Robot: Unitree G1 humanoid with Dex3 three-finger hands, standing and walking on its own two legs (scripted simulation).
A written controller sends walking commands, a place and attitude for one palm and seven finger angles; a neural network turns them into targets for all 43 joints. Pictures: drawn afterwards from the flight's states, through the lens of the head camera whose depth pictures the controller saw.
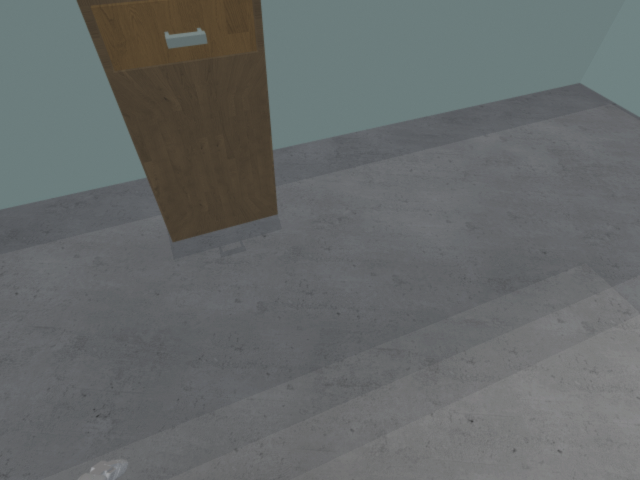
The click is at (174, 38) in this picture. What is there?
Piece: drawer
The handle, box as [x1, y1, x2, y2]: [164, 28, 207, 48]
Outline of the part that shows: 205,33 200,28 197,28 195,32 169,35 167,32 164,32 168,48 207,43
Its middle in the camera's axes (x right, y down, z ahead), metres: -0.38 -0.56 +1.06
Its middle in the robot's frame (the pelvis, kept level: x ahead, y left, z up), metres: +1.16 +0.44 +0.04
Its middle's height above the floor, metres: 0.81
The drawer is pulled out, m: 0.00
